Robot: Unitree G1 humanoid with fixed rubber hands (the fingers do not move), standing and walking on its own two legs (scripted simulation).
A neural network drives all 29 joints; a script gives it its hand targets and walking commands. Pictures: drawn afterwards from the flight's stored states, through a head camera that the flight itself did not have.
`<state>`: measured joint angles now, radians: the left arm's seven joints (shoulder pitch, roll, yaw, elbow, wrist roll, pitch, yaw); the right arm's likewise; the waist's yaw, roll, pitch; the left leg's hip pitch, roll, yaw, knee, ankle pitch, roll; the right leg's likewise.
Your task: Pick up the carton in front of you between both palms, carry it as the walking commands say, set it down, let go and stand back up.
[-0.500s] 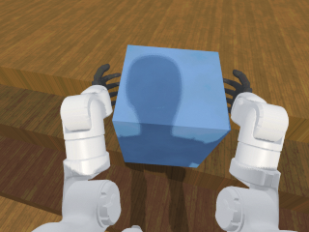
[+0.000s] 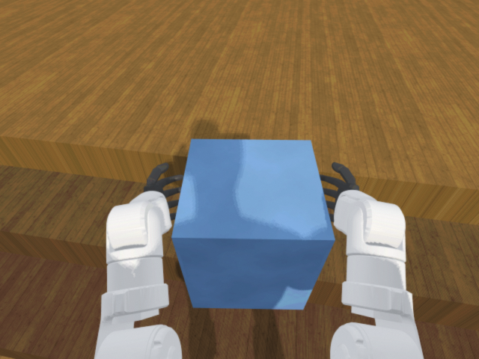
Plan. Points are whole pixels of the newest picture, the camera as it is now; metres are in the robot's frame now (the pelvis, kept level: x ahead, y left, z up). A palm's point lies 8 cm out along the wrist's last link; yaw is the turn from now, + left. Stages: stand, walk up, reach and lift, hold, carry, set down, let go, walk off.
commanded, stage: carry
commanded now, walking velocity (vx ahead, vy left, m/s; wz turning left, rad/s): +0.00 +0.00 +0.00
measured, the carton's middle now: (249, 227) +0.35 +0.01 +0.03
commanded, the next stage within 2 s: none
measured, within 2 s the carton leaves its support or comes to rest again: neither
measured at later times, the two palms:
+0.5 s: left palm (160, 224) +0.30 +0.14 +0.12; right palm (363, 230) +0.29 -0.16 +0.12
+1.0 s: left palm (167, 230) +0.29 +0.13 +0.11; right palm (372, 237) +0.29 -0.17 +0.11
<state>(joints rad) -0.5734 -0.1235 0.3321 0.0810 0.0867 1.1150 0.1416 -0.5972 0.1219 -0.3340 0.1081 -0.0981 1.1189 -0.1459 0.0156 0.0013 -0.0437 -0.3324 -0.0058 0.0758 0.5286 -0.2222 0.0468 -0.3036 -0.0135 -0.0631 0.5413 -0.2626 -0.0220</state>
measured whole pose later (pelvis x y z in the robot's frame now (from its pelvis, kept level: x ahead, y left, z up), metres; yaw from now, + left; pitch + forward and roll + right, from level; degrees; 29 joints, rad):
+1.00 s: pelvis -0.04 -0.02 +0.00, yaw +0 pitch +1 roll +0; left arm -0.51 -0.12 0.28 0.05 0.07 1.09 0.15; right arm -0.52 0.10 -0.27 0.08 -0.07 1.09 -0.15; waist 0.00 0.00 -0.09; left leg -0.40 0.02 0.09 0.53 -0.16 0.03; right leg -0.39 0.00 -0.08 0.57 -0.21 -0.05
